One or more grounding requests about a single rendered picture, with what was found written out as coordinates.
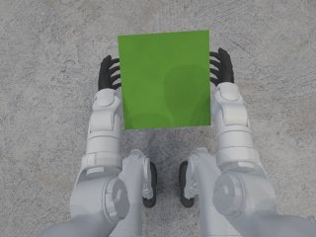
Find right robot thigh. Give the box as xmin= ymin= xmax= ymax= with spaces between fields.
xmin=188 ymin=152 xmax=243 ymax=237

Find robot right hand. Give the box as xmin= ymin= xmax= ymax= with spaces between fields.
xmin=209 ymin=47 xmax=234 ymax=87

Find right robot forearm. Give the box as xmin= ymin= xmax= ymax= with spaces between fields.
xmin=210 ymin=82 xmax=271 ymax=184

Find right robot upper arm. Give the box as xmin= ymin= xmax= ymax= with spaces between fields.
xmin=212 ymin=171 xmax=316 ymax=237

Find left robot upper arm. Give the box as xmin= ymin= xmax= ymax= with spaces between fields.
xmin=36 ymin=176 xmax=130 ymax=237

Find left robot forearm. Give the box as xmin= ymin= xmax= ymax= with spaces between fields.
xmin=69 ymin=88 xmax=124 ymax=214

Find carton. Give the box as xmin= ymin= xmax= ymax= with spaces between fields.
xmin=118 ymin=30 xmax=211 ymax=129

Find robot left hand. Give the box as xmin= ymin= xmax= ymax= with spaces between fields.
xmin=98 ymin=55 xmax=121 ymax=91

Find robot thigh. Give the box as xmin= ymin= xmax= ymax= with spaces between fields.
xmin=109 ymin=154 xmax=151 ymax=237
xmin=188 ymin=152 xmax=243 ymax=237

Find left robot thigh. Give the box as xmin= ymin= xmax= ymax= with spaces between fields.
xmin=109 ymin=154 xmax=151 ymax=237

